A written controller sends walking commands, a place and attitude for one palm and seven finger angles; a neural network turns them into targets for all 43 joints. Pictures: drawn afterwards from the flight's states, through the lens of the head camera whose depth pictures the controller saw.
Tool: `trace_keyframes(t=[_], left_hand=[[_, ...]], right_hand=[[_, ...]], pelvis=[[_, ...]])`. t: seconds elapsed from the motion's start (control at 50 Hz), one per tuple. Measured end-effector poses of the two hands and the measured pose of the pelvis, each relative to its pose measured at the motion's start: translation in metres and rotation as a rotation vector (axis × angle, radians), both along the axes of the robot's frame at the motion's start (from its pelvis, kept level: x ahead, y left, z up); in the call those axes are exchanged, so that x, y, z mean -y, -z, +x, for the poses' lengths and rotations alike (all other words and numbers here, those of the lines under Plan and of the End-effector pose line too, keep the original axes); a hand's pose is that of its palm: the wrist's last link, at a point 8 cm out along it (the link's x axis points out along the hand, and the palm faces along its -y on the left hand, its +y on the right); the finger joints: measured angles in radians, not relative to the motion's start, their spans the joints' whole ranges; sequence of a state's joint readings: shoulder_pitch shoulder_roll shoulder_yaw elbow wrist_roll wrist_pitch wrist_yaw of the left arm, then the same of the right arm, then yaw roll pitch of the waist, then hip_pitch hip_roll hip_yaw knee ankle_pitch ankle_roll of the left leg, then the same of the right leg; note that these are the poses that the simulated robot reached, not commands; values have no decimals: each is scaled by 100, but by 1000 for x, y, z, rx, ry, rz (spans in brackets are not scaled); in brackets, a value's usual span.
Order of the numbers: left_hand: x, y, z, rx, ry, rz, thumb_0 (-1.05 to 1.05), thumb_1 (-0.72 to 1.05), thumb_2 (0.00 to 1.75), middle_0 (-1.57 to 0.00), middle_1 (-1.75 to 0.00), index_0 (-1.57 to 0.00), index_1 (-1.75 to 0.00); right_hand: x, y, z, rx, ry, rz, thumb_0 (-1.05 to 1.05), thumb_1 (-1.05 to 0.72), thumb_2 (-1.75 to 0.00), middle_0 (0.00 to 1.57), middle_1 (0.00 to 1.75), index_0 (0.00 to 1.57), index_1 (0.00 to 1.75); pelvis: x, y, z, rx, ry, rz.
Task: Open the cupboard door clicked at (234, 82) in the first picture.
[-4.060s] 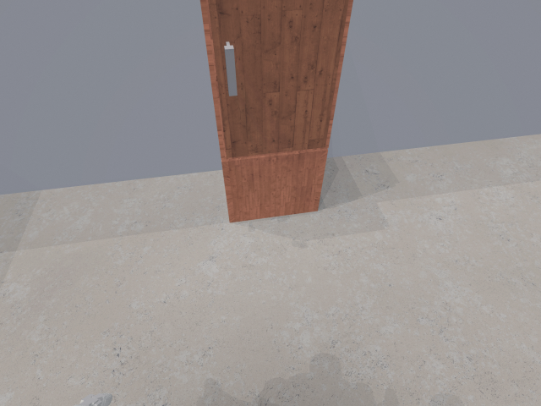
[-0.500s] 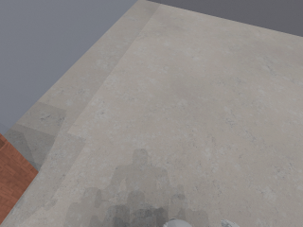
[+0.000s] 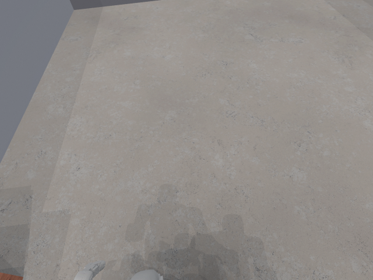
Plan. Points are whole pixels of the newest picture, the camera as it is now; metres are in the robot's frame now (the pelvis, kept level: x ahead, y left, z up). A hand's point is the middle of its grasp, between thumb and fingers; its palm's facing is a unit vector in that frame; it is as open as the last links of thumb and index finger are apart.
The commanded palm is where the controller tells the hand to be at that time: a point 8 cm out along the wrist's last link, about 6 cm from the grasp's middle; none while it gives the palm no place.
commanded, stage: walk to a spot facing it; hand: left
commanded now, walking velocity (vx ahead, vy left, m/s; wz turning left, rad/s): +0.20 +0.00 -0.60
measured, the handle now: out of the picture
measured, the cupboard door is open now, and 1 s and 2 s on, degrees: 0 0 0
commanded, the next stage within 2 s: turn to face it in 0.84 s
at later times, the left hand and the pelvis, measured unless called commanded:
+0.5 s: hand out of the picture +0.09 +0.23 -0.17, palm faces -0.12 -0.98 -0.19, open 7.4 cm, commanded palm none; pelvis +0.06 +0.04 +0.00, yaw -15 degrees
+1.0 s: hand (171, 187) +0.39 +0.08 -0.16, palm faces -0.59 -0.78 -0.22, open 7.4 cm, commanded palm none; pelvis +0.16 +0.00 -0.01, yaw -35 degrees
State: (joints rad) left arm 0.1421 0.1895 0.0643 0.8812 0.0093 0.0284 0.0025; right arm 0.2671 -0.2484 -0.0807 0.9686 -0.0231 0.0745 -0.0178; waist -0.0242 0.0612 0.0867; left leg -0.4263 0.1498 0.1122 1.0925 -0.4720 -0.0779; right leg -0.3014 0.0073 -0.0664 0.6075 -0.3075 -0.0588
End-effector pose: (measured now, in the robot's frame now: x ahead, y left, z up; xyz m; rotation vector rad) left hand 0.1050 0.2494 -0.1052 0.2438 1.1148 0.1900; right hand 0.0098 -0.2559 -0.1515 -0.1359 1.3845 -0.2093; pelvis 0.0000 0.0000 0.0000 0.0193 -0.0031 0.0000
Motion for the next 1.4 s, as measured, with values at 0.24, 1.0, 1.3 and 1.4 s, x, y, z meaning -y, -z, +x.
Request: trace_keyframes(t=[0.24,1.0,1.3,1.4], left_hand=[[27,-1,0,-52,83,-56,0,90,90,-20,-30,-20,-30],[128,29,306,-7,683,-72,1,91,90,-19,-30,-19,-30],[156,21,301,20,571,-156,0,90,90,-20,-30,-20,-30],[103,50,287,-39,425,-159,0,90,90,-20,-30,-20,-30]], right_hand=[[17,-28,41,168,41,-29,0,-91,-89,20,30,20,30],[-90,-12,-37,-134,662,12,0,-91,-89,20,30,20,30],[-44,-10,77,27,528,39,0,-91,-89,20,30,20,30],[-28,-12,117,49,414,-36,1,-92,-89,20,30,20,30]], pelvis=[[9,-14,11,-13,124,-1],[4,11,163,-19,603,-23],[19,0,196,9,481,-45],[4,13,211,-6,406,-58]])
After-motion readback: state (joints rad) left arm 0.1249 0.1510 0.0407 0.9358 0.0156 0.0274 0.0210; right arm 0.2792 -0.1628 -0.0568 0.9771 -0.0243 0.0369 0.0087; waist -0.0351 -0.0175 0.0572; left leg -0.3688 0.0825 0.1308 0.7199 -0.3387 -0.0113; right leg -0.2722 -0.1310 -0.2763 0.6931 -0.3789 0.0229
